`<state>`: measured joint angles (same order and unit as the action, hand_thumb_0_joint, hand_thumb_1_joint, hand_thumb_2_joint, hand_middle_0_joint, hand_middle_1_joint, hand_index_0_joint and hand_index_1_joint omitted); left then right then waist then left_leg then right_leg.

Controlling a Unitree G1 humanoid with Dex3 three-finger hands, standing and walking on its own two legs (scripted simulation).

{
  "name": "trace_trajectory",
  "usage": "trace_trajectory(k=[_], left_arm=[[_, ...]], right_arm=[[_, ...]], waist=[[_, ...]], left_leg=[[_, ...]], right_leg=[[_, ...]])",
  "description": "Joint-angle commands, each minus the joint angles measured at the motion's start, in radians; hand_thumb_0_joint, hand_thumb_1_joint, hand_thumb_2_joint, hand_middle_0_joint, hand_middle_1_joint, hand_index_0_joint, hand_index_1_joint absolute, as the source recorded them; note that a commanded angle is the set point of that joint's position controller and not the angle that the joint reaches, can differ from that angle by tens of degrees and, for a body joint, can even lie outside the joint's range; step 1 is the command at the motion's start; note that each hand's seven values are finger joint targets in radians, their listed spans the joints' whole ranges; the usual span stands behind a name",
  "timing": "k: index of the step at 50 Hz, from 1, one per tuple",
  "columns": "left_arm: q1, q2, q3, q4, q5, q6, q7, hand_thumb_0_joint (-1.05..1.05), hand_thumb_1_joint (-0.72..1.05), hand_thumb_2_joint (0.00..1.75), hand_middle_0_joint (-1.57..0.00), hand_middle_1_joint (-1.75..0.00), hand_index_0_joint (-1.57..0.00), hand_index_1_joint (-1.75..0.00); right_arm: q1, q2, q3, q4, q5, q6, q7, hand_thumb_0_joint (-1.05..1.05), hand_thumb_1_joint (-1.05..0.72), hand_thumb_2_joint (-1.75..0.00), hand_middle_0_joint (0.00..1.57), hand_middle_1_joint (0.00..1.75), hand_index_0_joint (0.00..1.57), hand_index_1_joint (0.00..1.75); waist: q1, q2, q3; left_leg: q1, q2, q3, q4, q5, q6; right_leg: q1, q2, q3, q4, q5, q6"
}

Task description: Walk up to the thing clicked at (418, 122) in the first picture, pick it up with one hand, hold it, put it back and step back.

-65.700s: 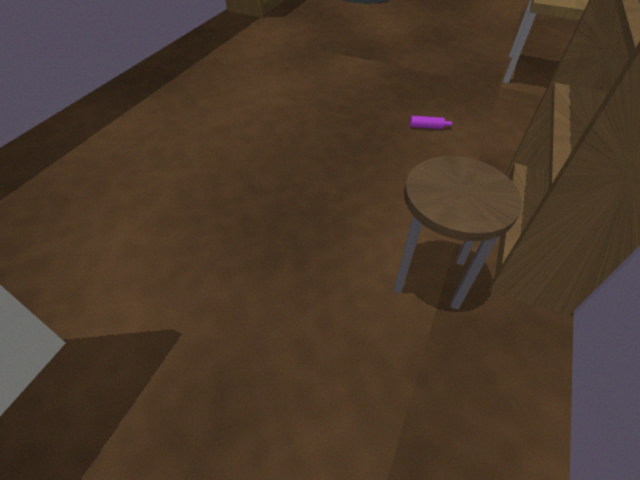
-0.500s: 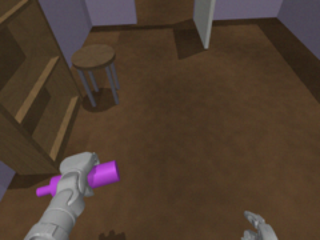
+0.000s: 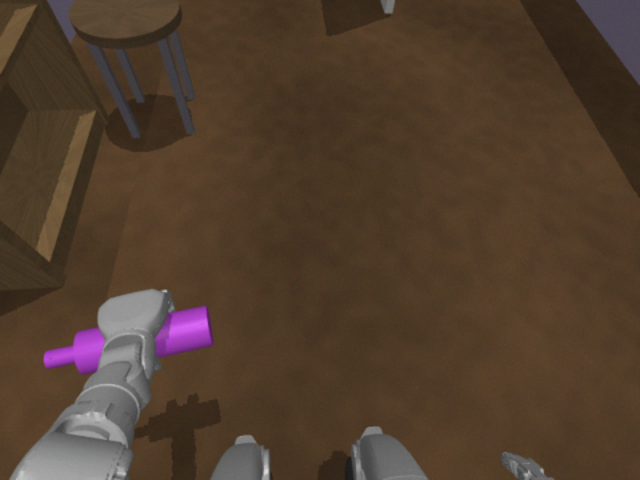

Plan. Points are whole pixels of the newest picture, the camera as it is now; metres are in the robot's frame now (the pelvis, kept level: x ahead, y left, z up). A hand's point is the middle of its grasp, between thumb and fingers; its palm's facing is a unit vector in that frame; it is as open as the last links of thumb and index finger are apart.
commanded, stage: crouch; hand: left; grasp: from above
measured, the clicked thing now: (132, 341) +0.33 +0.27 -0.14
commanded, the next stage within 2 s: lower in 1.46 s
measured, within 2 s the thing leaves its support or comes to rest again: neither
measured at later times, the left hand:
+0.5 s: hand (181, 339) +0.40 +0.26 -0.36, palm faces -0.44 -0.10 -0.89, open 9.1 cm
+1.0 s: hand (190, 342) +0.43 +0.27 -0.49, palm faces -0.44 -0.13 -0.89, open 9.0 cm
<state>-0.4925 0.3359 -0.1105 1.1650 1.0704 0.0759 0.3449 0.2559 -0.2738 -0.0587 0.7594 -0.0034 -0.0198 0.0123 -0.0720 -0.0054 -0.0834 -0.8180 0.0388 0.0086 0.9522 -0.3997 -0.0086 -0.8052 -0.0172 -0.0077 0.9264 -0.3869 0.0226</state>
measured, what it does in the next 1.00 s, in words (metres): lowers itself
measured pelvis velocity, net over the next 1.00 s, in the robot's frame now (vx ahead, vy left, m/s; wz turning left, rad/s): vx -0.05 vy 0.00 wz -0.07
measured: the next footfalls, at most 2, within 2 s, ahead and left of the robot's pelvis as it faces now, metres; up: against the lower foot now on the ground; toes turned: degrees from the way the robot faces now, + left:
none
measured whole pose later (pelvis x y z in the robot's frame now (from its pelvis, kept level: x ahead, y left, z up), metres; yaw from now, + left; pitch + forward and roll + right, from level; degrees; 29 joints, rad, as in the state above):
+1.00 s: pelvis -0.05 +0.00 -0.32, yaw -4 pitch +38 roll -7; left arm -0.99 0.70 0.17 1.45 1.16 -0.04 0.38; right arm 0.17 -0.28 0.02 0.75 -0.13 -0.12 0.13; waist -0.24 0.01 -0.08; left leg -2.16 0.03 -0.10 2.19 -0.71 0.00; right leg -2.10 -0.01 -0.05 2.12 -0.69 0.03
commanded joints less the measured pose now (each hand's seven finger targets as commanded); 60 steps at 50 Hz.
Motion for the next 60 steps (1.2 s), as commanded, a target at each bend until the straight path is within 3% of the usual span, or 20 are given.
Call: trace_trajectory(k=[1,3,6,9,11,12,13,19,22,24,25,29,30,31,36,37,44,52,57,60], left_arm=[[-0.503,0.229,0.069,-0.1,0.019,-0.007,0.135,0.0,0.72,0.64,-0.99,-0.67,-1.04,-0.63],[-0.521,0.249,0.084,-0.046,0.005,-0.003,0.15,0.0,0.68,0.63,-0.98,-0.64,-1.02,-0.61],[-0.538,0.299,0.121,-0.028,-0.004,0.011,0.169,0.0,0.67,0.64,-0.99,-0.61,-1.01,-0.58],[-0.544,0.314,0.144,0.034,-0.025,0.035,0.166,0.0,0.69,0.66,-1.01,-0.61,-1.03,-0.59],[-0.576,0.366,0.18,0.037,-0.029,0.032,0.155,0.0,0.68,0.63,-1.0,-0.6,-1.03,-0.58],[-0.601,0.39,0.186,0.03,-0.023,0.029,0.148,0.0,0.66,0.63,-1.0,-0.6,-1.02,-0.57],[-0.591,0.373,0.179,0.064,-0.02,0.026,0.136,0.0,0.68,0.63,-1.01,-0.6,-1.03,-0.58],[-0.703,0.48,0.208,0.007,0.027,-0.051,0.083,0.0,0.64,0.61,-0.97,-0.6,-1.0,-0.57],[-0.738,0.514,0.235,-0.014,0.039,-0.084,0.089,0.0,0.63,0.6,-0.95,-0.62,-0.99,-0.58],[-0.737,0.524,0.246,0.014,0.05,-0.089,0.104,0.0,0.64,0.58,-0.96,-0.62,-1.0,-0.57],[-0.76,0.51,0.24,0.001,0.051,-0.092,0.111,0.0,0.63,0.6,-0.96,-0.62,-1.0,-0.58],[-0.771,0.548,0.266,0.016,0.059,-0.092,0.12,0.0,0.67,0.61,-1.01,-0.61,-1.04,-0.57],[-0.786,0.585,0.277,-0.002,0.065,-0.094,0.12,0.0,0.67,0.62,-1.01,-0.6,-1.04,-0.57],[-0.791,0.562,0.264,0.007,0.066,-0.095,0.114,0.0,0.67,0.64,-1.03,-0.58,-1.05,-0.56],[-0.808,0.584,0.277,0.019,0.079,-0.101,0.102,0.0,0.75,0.61,-1.08,-0.57,-1.11,-0.55],[-0.825,0.613,0.289,0.012,0.079,-0.103,0.103,0.0,0.75,0.6,-1.08,-0.57,-1.11,-0.54],[-0.845,0.623,0.289,0.072,0.083,-0.108,0.089,0.0,0.81,0.61,-1.12,-0.58,-1.15,-0.55],[-0.895,0.72,0.321,0.147,0.109,-0.133,0.089,0.0,0.83,0.63,-1.15,-0.58,-1.17,-0.55],[-0.912,0.745,0.324,0.186,0.114,-0.144,0.1,0.0,0.87,0.64,-1.18,-0.56,-1.2,-0.54],[-0.934,0.793,0.34,0.187,0.123,-0.151,0.1,0.0,0.87,0.65,-1.17,-0.58,-1.2,-0.56]], right_arm=[[0.095,-0.143,-0.049,-0.053,-0.015,-0.034,-0.014,0.0,-0.86,-0.88,0.2,0.3,0.2,0.3],[0.101,-0.15,-0.051,-0.051,-0.022,-0.042,-0.017,0.0,-0.86,-0.88,0.2,0.3,0.2,0.3],[0.102,-0.158,-0.053,-0.049,-0.032,-0.05,-0.017,0.0,-0.85,-0.88,0.2,0.3,0.2,0.3],[0.104,-0.159,-0.047,-0.034,-0.04,-0.055,-0.012,0.0,-0.86,-0.88,0.2,0.3,0.2,0.3],[0.104,-0.169,-0.05,-0.03,-0.051,-0.062,-0.009,0.0,-0.86,-0.88,0.2,0.3,0.2,0.3],[0.102,-0.167,-0.047,-0.032,-0.052,-0.063,-0.008,0.0,-0.86,-0.88,0.2,0.3,0.2,0.3],[0.102,-0.166,-0.042,-0.031,-0.058,-0.066,-0.004,0.0,-0.86,-0.88,0.2,0.3,0.2,0.3],[0.115,-0.177,-0.035,-0.034,-0.06,-0.082,0.0,0.0,-0.86,-0.88,0.2,0.3,0.2,0.3],[0.137,-0.182,-0.026,-0.025,-0.071,-0.094,0.009,0.0,-0.86,-0.88,0.2,0.3,0.2,0.3],[0.142,-0.185,-0.019,-0.017,-0.079,-0.101,0.017,0.0,-0.87,-0.89,0.2,0.3,0.2,0.3],[0.146,-0.184,-0.015,-0.012,-0.082,-0.106,0.02,0.0,-0.87,-0.89,0.2,0.3,0.2,0.3],[0.165,-0.192,-0.008,0.003,-0.098,-0.112,0.042,0.0,-0.87,-0.89,0.2,0.3,0.2,0.3],[0.157,-0.196,-0.012,0.002,-0.097,-0.11,0.044,0.0,-0.88,-0.89,0.2,0.3,0.2,0.3],[0.158,-0.193,-0.011,0.008,-0.1,-0.11,0.047,0.0,-0.88,-0.89,0.2,0.3,0.2,0.3],[0.167,-0.205,-0.009,0.008,-0.113,-0.109,0.065,0.0,-0.88,-0.89,0.2,0.3,0.2,0.3],[0.166,-0.213,-0.011,0.01,-0.114,-0.107,0.068,0.0,-0.88,-0.89,0.2,0.3,0.2,0.3],[0.162,-0.228,0.001,-0.002,-0.122,-0.099,0.097,0.0,-0.88,-0.89,0.2,0.3,0.2,0.3],[0.168,-0.248,0.021,-0.008,-0.13,-0.089,0.117,0.0,-0.88,-0.89,0.2,0.3,0.2,0.3],[0.167,-0.243,0.046,-0.002,-0.145,-0.087,0.126,0.0,-0.89,-0.89,0.2,0.3,0.2,0.3],[0.172,-0.257,0.055,-0.005,-0.15,-0.084,0.131,0.0,-0.89,-0.89,0.2,0.3,0.2,0.3]], waist=[[-0.047,0.102,-0.448],[-0.054,0.116,-0.502],[-0.038,0.169,-0.617],[-0.056,0.178,-0.636],[-0.05,0.183,-0.657],[-0.058,0.192,-0.674],[-0.078,0.178,-0.65],[-0.111,0.179,-0.701],[-0.125,0.192,-0.741],[-0.118,0.214,-0.788],[-0.132,0.237,-0.791],[-0.129,0.28,-0.833],[-0.117,0.288,-0.854],[-0.131,0.295,-0.848],[-0.141,0.353,-0.824],[-0.142,0.331,-0.823],[-0.164,0.356,-0.76],[-0.184,0.33,-0.707],[-0.19,0.321,-0.712],[-0.197,0.343,-0.721]], left_leg=[[0.012,-0.031,0.012,0.12,0.145,0.001],[-0.067,-0.028,0.006,0.192,0.112,0.004],[-0.128,-0.023,-0.009,0.281,0.128,0.001],[-0.228,-0.019,-0.026,0.348,0.125,0.002],[-0.283,-0.016,-0.041,0.39,0.076,-0.002],[-0.32,-0.018,-0.038,0.413,0.042,0.002],[-0.367,-0.018,-0.042,0.442,0.013,0.005],[-0.524,-0.027,-0.043,0.59,-0.146,0.021],[-0.558,-0.028,-0.05,0.665,-0.13,0.021],[-0.542,-0.029,-0.051,0.711,-0.08,0.02],[-0.552,-0.028,-0.049,0.732,-0.058,0.019],[-0.547,-0.027,-0.048,0.81,0.049,0.018],[-0.552,-0.025,-0.045,0.829,0.046,0.02],[-0.551,-0.025,-0.045,0.848,0.055,0.02],[-0.567,-0.021,-0.053,0.909,0.099,0.011],[-0.595,-0.02,-0.052,0.922,0.082,0.016],[-0.682,-0.02,-0.06,0.975,0.034,0.011],[-0.796,-0.026,-0.051,1.05,-0.041,0.019],[-0.858,-0.027,-0.036,1.11,-0.056,0.027],[-0.874,-0.026,-0.041,1.129,-0.061,0.026]], right_leg=[[-0.103,0.034,-0.014,0.097,0.148,-0.05],[-0.186,0.037,-0.024,0.175,0.109,-0.056],[-0.281,0.041,-0.037,0.287,0.105,-0.064],[-0.371,0.041,-0.045,0.376,0.096,-0.068],[-0.44,0.039,-0.054,0.433,0.049,-0.071],[-0.454,0.04,-0.053,0.452,0.026,-0.071],[-0.495,0.036,-0.055,0.472,0.003,-0.07],[-0.645,0.031,-0.058,0.587,-0.125,-0.066],[-0.703,0.027,-0.066,0.656,-0.108,-0.062],[-0.739,0.023,-0.07,0.698,-0.073,-0.063],[-0.76,0.025,-0.073,0.718,-0.056,-0.063],[-0.79,0.022,-0.076,0.79,0.022,-0.063],[-0.801,0.027,-0.078,0.804,0.019,-0.063],[-0.817,0.027,-0.076,0.812,0.024,-0.062],[-0.884,0.024,-0.088,0.888,0.044,-0.063],[-0.887,0.026,-0.092,0.896,0.041,-0.061],[-0.969,0.025,-0.104,0.979,0.003,-0.063],[-1.013,0.029,-0.108,1.038,-0.037,-0.059],[-0.995,0.038,-0.108,1.058,-0.035,-0.052],[-1.002,0.04,-0.117,1.088,-0.041,-0.053]])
